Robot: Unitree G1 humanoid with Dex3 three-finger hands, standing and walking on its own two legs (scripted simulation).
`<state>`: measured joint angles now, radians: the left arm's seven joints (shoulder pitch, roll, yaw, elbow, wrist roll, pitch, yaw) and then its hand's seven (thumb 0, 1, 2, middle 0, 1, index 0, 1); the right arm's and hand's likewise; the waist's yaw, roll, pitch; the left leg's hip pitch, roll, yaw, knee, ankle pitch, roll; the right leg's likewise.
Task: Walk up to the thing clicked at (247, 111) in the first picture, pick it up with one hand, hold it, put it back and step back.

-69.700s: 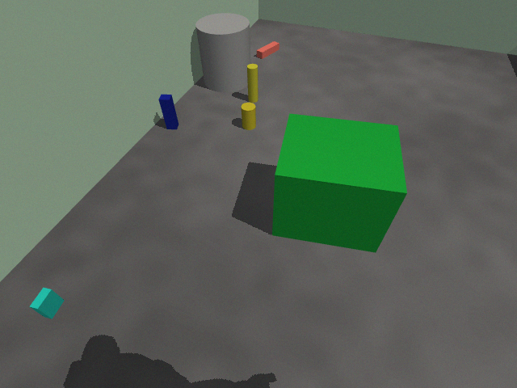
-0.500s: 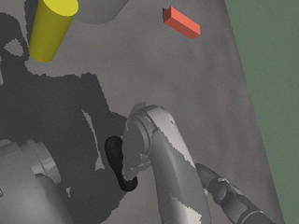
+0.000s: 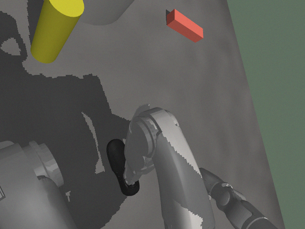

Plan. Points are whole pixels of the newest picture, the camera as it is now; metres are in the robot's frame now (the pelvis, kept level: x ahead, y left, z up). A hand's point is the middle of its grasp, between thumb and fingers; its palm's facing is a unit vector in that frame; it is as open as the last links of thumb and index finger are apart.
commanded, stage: withdraw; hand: left
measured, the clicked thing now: out of the picture +0.48 +0.36 -0.23
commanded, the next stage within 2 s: rise in 0.12 s
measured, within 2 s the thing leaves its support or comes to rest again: neither
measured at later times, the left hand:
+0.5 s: hand out of the picture +0.39 +0.48 -0.07, palm faces +0.58 -0.76 -0.28, open 17.1 cm
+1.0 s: hand out of the picture +0.25 +0.37 +0.11, palm faces +0.36 -0.78 -0.51, open 17.3 cm
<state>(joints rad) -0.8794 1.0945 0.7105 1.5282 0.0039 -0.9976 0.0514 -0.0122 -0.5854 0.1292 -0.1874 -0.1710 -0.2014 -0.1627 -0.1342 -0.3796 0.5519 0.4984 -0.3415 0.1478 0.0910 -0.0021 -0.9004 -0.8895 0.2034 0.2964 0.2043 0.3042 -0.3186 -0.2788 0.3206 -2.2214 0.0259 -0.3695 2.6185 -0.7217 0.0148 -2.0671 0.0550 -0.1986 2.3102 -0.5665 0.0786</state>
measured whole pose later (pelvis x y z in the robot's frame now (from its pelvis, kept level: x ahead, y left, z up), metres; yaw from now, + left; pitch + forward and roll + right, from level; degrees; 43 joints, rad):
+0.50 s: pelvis +0.01 -0.01 +0.02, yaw +5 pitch +23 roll -15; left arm -0.73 0.99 0.72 1.17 0.16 -0.45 -0.07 -0.02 -0.48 0.06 -0.08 -0.07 -0.09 -0.06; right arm 0.02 -0.31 0.27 0.55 -0.13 0.20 0.10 0.00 -0.90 -0.90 0.20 0.30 0.20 0.31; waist -0.20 -0.14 0.09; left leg -2.25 0.02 -0.23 2.49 -0.69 0.03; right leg -2.12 0.00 -0.10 2.28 -0.60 0.04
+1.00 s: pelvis +0.03 -0.02 +0.20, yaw +13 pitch +32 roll -5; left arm -0.09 0.50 0.34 0.42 0.06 0.00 0.06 -0.01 -0.51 0.07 -0.07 -0.06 -0.06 -0.06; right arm 0.07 -0.25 0.02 0.50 0.04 0.13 -0.03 0.01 -0.90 -0.90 0.20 0.30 0.20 0.31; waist -0.03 0.00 -0.15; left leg -1.79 0.04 -0.08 1.88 -0.66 -0.01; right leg -1.76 -0.04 -0.03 1.80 -0.60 0.05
